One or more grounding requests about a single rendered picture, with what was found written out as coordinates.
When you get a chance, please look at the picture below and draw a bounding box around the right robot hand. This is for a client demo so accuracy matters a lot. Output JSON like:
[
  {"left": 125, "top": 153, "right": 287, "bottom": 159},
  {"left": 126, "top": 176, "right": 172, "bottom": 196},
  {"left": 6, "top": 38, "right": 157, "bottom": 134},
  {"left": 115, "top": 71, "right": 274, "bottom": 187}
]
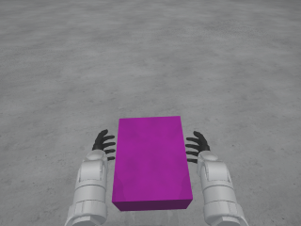
[{"left": 185, "top": 131, "right": 211, "bottom": 164}]

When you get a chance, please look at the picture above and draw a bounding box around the left robot hand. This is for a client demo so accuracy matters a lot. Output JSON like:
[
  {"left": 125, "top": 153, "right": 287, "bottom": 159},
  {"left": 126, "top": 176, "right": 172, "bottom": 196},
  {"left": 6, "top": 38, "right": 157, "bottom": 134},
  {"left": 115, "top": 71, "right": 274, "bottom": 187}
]
[{"left": 92, "top": 129, "right": 116, "bottom": 161}]

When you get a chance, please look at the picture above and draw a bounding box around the carton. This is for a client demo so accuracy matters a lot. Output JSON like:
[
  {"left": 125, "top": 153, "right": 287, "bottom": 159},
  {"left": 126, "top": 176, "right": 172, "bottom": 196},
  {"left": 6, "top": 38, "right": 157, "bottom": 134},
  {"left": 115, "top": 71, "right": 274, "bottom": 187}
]
[{"left": 112, "top": 116, "right": 193, "bottom": 212}]

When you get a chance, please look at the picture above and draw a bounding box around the right robot forearm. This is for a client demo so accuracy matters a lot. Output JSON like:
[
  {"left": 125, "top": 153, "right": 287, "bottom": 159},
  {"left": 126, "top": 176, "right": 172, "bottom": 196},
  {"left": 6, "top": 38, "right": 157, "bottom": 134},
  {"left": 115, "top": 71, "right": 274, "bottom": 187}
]
[{"left": 197, "top": 150, "right": 249, "bottom": 226}]

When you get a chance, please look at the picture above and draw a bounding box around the left robot forearm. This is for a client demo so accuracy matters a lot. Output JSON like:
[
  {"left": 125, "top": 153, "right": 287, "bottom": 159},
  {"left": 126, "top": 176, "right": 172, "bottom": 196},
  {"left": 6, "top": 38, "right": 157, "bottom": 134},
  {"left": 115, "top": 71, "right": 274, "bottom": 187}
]
[{"left": 64, "top": 149, "right": 109, "bottom": 226}]

